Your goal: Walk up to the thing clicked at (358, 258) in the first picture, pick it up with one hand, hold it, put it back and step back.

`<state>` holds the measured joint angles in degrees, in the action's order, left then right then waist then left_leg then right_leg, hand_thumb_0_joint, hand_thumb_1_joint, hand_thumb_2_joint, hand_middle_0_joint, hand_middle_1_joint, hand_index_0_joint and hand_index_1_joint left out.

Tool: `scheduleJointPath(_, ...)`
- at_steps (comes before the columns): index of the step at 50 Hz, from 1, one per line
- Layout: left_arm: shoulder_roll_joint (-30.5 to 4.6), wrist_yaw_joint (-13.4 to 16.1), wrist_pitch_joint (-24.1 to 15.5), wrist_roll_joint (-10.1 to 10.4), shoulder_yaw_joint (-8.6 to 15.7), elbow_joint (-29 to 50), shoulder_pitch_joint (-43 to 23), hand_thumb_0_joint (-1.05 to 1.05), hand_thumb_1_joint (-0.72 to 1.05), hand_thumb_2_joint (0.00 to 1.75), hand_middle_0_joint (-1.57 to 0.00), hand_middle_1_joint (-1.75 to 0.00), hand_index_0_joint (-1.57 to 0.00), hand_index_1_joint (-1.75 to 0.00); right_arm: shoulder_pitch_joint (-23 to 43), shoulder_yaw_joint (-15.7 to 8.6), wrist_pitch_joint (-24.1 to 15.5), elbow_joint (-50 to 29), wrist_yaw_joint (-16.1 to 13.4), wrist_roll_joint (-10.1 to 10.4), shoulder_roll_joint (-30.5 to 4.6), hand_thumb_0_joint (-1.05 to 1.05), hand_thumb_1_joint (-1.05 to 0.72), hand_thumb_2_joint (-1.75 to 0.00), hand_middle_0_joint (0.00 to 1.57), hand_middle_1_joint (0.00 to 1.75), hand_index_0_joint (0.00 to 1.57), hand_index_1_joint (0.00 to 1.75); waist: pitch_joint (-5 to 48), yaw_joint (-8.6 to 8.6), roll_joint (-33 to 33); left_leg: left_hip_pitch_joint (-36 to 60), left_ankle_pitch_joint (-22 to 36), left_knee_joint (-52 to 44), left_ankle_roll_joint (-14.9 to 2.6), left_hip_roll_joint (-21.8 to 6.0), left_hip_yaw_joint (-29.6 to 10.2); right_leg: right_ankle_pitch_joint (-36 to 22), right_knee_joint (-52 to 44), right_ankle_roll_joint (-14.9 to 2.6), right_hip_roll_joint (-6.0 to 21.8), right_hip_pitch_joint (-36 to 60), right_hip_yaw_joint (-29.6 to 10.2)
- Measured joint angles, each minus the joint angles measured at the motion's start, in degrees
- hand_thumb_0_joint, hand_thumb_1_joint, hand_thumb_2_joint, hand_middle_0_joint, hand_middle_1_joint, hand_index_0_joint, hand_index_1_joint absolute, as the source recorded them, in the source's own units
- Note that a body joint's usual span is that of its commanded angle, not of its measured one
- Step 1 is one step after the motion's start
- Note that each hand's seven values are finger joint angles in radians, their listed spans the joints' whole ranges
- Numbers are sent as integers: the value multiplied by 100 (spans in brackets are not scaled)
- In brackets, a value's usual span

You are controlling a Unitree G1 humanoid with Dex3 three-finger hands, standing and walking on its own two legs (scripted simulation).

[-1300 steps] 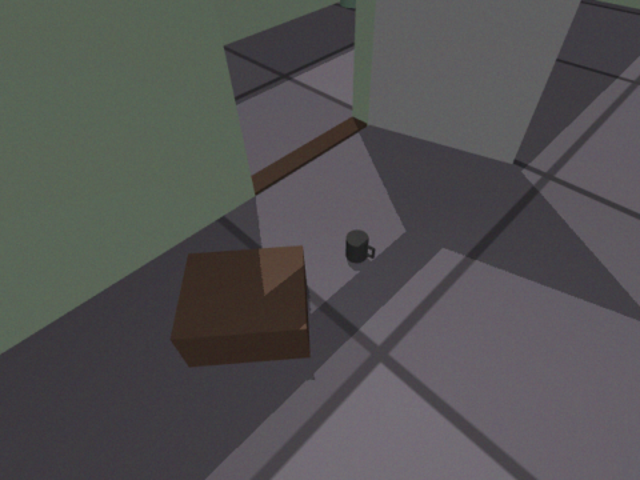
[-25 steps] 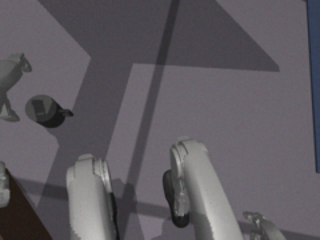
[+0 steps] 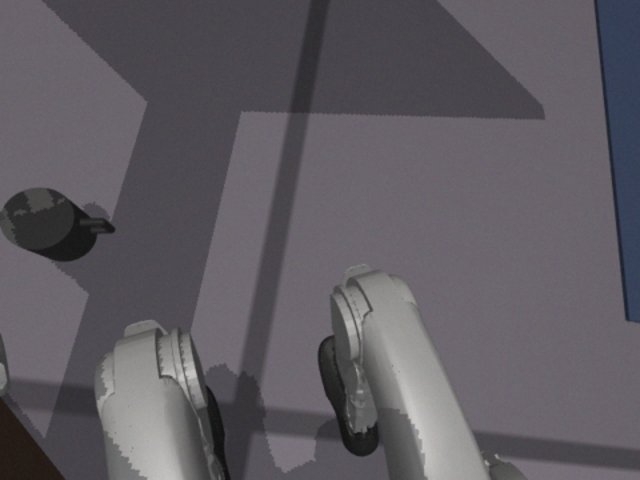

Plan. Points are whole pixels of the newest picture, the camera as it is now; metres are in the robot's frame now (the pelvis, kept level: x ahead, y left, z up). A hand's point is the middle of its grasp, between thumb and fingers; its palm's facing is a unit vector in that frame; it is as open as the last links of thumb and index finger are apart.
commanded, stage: home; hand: left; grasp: from above
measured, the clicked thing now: (66, 226) +0.49 +0.29 -0.29
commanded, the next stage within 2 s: none
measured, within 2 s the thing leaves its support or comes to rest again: neither
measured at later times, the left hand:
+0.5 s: hand out of the picture +0.33 +0.27 +0.08, palm faces -0.18 -0.76 -0.62, open 7.7 cm
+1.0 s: hand out of the picture +0.25 +0.20 +0.28, palm faces +0.18 -0.96 -0.22, open 7.4 cm
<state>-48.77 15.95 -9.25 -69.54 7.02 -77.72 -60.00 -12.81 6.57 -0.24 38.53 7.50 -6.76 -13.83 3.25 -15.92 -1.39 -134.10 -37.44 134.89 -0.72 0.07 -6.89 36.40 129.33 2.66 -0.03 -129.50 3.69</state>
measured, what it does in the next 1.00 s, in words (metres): rises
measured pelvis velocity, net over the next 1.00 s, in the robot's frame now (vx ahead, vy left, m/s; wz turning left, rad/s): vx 0.08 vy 0.00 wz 0.14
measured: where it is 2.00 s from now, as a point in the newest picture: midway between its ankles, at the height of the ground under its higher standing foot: (284, 443)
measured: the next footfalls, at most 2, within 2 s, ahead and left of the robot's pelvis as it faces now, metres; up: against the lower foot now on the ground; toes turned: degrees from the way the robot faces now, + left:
none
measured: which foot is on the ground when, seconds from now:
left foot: down 0.00-1.00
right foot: down 0.00-1.00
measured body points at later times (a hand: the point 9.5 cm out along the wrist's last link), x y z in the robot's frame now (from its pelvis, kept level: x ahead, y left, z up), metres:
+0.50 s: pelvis +0.02 +0.00 +0.18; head +0.17 +0.05 +0.60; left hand +0.33 +0.31 +0.12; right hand +0.22 -0.25 +0.09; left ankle +0.08 +0.12 -0.31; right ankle +0.11 -0.13 -0.31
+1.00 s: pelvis +0.08 +0.00 +0.35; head +0.13 +0.01 +0.79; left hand +0.24 +0.25 +0.30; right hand +0.25 -0.22 +0.26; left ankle +0.08 +0.12 -0.31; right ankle +0.11 -0.13 -0.31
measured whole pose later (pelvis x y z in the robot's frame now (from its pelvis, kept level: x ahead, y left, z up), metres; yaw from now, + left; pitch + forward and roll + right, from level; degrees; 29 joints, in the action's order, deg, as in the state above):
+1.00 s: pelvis +0.08 +0.00 +0.35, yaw +8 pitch +16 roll -3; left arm -13.4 3.9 24.9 4.0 3.3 -0.1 20.0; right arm -16.3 3.3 -8.1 30.7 -8.9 2.1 -11.8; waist 10.5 -4.5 -2.8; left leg -51.2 -30.0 65.6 0.9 -1.9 -3.9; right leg 28.7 61.6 0.4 -0.2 -48.5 3.4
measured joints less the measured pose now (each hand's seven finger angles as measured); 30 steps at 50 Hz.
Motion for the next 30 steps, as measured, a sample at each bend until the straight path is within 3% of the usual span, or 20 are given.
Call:
scheduleJointPath(4, 378, -621, 298, 807, -38, 834, 626, 0, -18, 96, -22, -76, -21, -77, -114, -193, 114, -35, 8, 171, 26, 0, -90, -89, 21, 30, 20, 30, 217, 240, -150, 399, -172, -343, 7, -41, 71, 147, -299, 3, -1, 333, -50)
scheduleJointPath(10, 1044, -1524, 719, 2418, -90, 2768, 2121, 0, 14, 96, -23, -63, -22, -64, -69, -408, 273, -179, -131, 425, -138, 0, -90, -89, 21, 30, 20, 30, 514, 634, -228, 1289, -316, -1087, -1, -117, 161, 248, -1006, -18, -23, 1144, -96)
scheduleJointPath(13, 1321, -1777, 832, 3029, -101, 3642, 2801, 0, 30, 95, -23, -56, -22, -57, 50, -537, 293, -289, -243, 530, -216, 0, -90, -89, 21, 30, 20, 30, 615, 796, -176, 1739, -281, -1499, 16, -129, 175, 211, -1408, -47, -18, 1583, -89)
scheduleJointPath(17, 1639, -1803, 1028, 3675, -153, 4448, 3521, 0, 52, 93, -22, -46, -22, -47, 276, -704, 264, -423, -376, 634, -271, 1, -90, -89, 21, 30, 20, 30, 738, 969, -76, 2352, -184, -2045, 48, -123, 177, 130, -1936, -86, 4, 2195, -67)
scheduleJointPath(22, 2002, -1670, 1482, 4340, -282, 5028, 4324, 0, 73, 91, -22, -37, -22, -37, 587, -792, 89, -580, -519, 732, -242, 1, -90, -89, 20, 30, 20, 30, 791, 1101, -6, 3189, -25, -2758, 80, -114, 185, -9, -2629, -120, 28, 3035, -45)
scheduleJointPath(30, 2578, -1453, 2161, 5603, -480, 5784, 5510, 1, 86, 90, -21, -31, -21, -31, 763, -599, -268, -698, -809, 845, -35, 1, -90, -89, 20, 30, 20, 30, 799, 1196, 17, 4649, 187, -3916, 124, -115, 203, -197, -3748, -166, 47, 4483, -21)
